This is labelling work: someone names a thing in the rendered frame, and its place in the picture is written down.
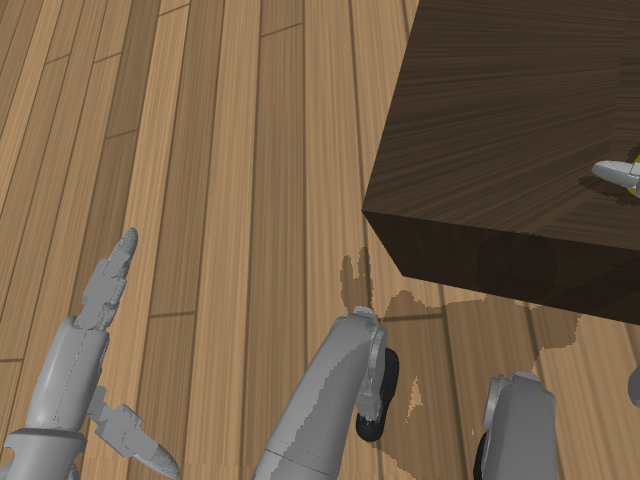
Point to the can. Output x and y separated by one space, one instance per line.
631 190

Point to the right robot hand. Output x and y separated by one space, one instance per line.
620 173

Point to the left robot hand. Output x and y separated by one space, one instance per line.
66 390

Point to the left robot foot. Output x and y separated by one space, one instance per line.
371 431

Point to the left robot arm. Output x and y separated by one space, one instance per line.
43 454

